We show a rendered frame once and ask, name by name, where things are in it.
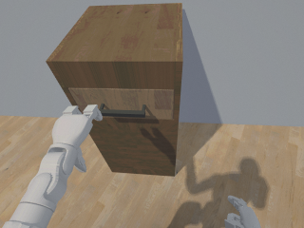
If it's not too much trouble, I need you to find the cabinet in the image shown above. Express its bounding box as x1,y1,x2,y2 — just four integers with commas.
46,3,183,177

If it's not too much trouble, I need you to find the drawer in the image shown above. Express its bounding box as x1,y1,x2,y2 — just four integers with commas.
68,87,174,120

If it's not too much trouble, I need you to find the handle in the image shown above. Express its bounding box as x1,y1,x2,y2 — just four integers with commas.
99,103,146,118

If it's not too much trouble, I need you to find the robot left hand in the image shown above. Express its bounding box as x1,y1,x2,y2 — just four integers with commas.
51,104,103,173

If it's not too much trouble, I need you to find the left robot forearm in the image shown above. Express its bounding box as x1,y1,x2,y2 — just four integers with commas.
2,142,78,228

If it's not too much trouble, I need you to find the robot right hand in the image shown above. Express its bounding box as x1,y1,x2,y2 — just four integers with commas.
224,195,261,228

